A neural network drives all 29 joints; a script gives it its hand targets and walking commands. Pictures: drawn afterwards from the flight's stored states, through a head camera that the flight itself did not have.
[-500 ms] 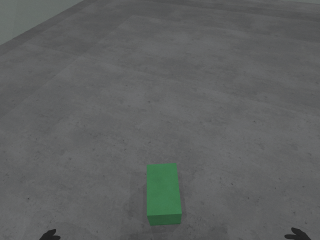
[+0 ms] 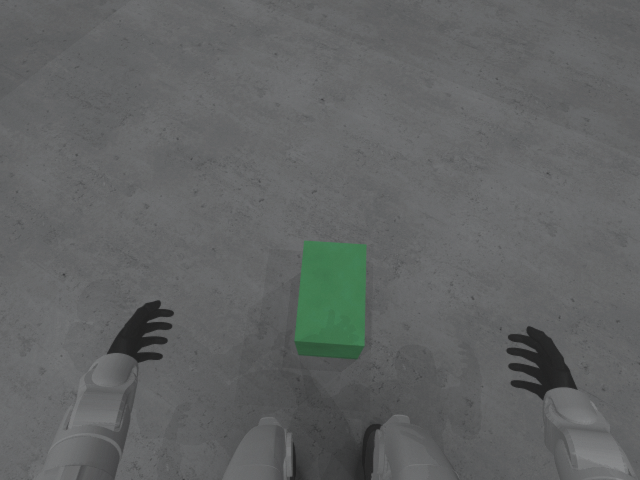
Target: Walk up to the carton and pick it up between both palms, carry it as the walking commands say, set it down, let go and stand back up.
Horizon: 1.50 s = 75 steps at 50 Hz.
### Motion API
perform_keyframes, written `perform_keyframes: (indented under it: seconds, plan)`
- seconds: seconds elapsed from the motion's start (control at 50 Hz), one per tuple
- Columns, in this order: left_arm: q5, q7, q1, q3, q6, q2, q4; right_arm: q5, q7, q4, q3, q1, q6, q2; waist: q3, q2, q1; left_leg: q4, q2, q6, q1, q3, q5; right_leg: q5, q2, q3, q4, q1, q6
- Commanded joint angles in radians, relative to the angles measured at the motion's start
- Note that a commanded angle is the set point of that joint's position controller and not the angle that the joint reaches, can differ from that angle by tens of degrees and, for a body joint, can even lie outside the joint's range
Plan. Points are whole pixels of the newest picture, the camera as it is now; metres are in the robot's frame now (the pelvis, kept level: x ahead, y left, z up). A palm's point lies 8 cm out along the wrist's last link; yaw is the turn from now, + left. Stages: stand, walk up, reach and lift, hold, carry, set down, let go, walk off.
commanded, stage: reach and lift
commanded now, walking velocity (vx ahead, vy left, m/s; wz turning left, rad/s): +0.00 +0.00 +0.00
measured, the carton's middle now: (331, 301) +0.50 -0.01 -0.63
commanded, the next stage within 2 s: none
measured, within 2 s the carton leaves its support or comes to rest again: neither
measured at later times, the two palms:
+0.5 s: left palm (192, 281) +0.38 +0.22 -0.13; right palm (484, 304) +0.35 -0.22 -0.14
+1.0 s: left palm (235, 229) +0.50 +0.18 -0.18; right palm (436, 241) +0.47 -0.18 -0.18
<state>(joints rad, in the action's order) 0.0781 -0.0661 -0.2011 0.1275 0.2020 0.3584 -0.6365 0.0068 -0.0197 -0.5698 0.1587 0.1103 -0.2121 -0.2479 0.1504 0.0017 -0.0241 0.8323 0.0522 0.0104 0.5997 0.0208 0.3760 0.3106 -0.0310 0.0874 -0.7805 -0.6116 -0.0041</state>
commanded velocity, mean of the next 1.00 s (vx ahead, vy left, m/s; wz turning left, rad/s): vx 0.00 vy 0.00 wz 0.00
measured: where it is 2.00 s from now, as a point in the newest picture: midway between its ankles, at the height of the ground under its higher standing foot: outside the picture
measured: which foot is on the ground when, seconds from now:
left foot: down 0.00-1.00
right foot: down 0.00-1.00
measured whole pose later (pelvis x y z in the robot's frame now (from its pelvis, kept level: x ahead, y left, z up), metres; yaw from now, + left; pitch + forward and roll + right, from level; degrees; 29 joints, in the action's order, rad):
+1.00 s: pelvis -0.04 +0.00 -0.07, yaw +0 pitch +44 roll +1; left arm 0.06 0.02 -1.22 0.32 0.12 0.27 -0.95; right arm -0.07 -0.13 -0.83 0.35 1.16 -0.14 -0.15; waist 0.03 0.00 -0.02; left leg 1.00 0.04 0.00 1.48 0.04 0.29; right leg 0.23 -0.05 0.05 -0.97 -1.51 -0.01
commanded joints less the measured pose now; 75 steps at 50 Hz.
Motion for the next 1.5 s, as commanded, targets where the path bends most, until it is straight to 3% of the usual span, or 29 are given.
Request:
perform_keyframes:
  seconds: [0.0, 0.26, 0.48, 0.58, 0.7, 0.88, 1.06, 1.26, 1.38, 1.48]
  plan:
    - [-0.009, 0.015, -0.142, 0.031, -0.004, 0.123, 0.059, 0.006, -0.008, 0.064, 0.034, 0.083, 0.005, -0.110, -0.441, -0.063, -0.018, -0.057, -0.099, 0.017, -0.069, -0.030, -0.239, -0.273, 0.075, -0.058, 0.030, 0.125, 0.035]
    - [-0.053, 0.064, -0.508, 0.051, 0.028, 0.071, -0.009, 0.003, -0.026, 0.040, 0.063, 0.469, -0.014, -0.101, -0.697, -0.039, -0.013, -0.001, -0.099, 0.012, 0.118, -0.044, -0.185, -0.196, 0.085, -0.036, -0.062, -0.097, 0.038]
    - [-0.068, 0.076, -0.808, 0.080, 0.028, 0.042, -0.113, -0.003, -0.058, -0.095, 0.090, 0.786, -0.018, -0.060, -0.859, -0.040, -0.021, 0.038, -0.111, 0.017, 0.251, -0.030, -0.163, -0.159, 0.091, -0.050, -0.114, -0.207, 0.033]
    - [-0.057, 0.082, -0.923, 0.109, -0.011, 0.020, -0.147, -0.013, -0.076, -0.135, 0.108, 0.910, 0.020, -0.028, -0.931, -0.040, -0.020, 0.064, -0.120, 0.017, 0.303, -0.024, -0.216, -0.212, 0.099, -0.066, -0.142, -0.235, 0.031]
    - [-0.033, 0.087, -1.065, 0.161, -0.061, 0.024, -0.183, -0.034, -0.103, -0.143, 0.134, 1.070, 0.063, 0.003, -1.036, -0.022, 0.008, 0.098, -0.139, 0.009, 0.377, -0.012, -0.274, -0.298, 0.109, -0.087, -0.173, -0.204, 0.033]
    - [-0.034, 0.087, -1.243, 0.190, -0.098, 0.034, -0.214, -0.063, -0.116, -0.148, 0.171, 1.255, 0.087, 0.017, -1.193, 0.000, 0.009, 0.121, -0.153, 0.003, 0.440, 0.001, -0.354, -0.436, 0.112, -0.095, -0.196, -0.156, 0.035]
    - [0.031, 0.073, -1.218, 0.231, -0.112, -0.031, -0.179, -0.120, -0.084, -0.133, 0.235, 1.227, 0.111, 0.067, -1.237, -0.017, 0.004, 0.138, -0.151, 0.007, 0.478, -0.019, -0.507, -0.590, 0.111, -0.100, -0.219, -0.199, 0.029]
    - [0.081, 0.098, -1.252, 0.244, -0.108, -0.094, -0.213, -0.156, -0.071, -0.190, 0.297, 1.239, 0.130, 0.087, -1.127, -0.052, -0.008, 0.320, -0.152, 0.026, 0.596, -0.023, -0.392, -0.359, 0.140, -0.045, -0.377, -0.608, 0.045]
    - [0.019, 0.135, -1.305, 0.187, -0.100, -0.057, -0.201, -0.107, -0.100, -0.189, 0.261, 1.279, 0.129, 0.028, -1.249, -0.074, -0.025, 0.508, -0.164, 0.035, 0.669, -0.004, -0.318, -0.288, 0.145, -0.029, -0.557, -0.694, 0.039]
    - [-0.051, 0.161, -1.352, 0.122, -0.093, -0.016, -0.203, -0.030, -0.121, -0.185, 0.188, 1.329, 0.117, 0.003, -1.297, -0.055, -0.016, 0.628, -0.163, 0.028, 0.767, 0.014, -0.239, -0.230, 0.136, -0.030, -0.681, -0.713, 0.038]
